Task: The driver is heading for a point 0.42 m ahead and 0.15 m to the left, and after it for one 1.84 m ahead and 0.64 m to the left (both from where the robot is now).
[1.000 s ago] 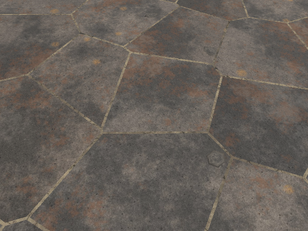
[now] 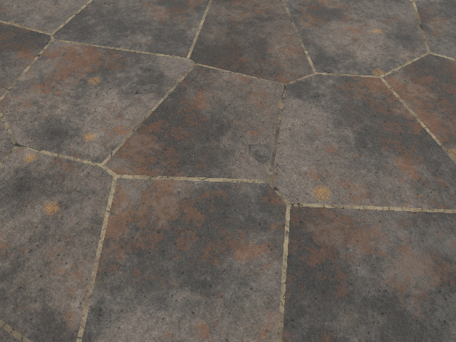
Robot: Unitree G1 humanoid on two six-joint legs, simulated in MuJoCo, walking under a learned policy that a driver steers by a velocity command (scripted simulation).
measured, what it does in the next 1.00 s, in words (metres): walks ahead, turning left: right foot, then left foot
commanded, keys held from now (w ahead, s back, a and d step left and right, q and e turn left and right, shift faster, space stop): no key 0.18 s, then q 0.44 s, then w+q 0.38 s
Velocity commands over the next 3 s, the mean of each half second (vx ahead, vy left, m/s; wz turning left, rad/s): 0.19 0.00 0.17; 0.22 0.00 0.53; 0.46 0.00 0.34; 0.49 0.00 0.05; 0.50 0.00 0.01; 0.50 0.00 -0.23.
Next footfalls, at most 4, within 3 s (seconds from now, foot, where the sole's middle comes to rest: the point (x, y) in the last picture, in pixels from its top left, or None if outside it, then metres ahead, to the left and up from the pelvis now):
0.32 right None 0.29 -0.13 -0.77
0.72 left None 0.18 0.11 -0.77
1.18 right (234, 327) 0.51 0.00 -0.77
1.66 left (106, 284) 0.63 0.38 -0.77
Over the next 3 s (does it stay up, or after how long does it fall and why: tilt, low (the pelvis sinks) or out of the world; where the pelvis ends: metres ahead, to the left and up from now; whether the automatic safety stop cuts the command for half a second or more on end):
stays up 1.16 0.63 0.01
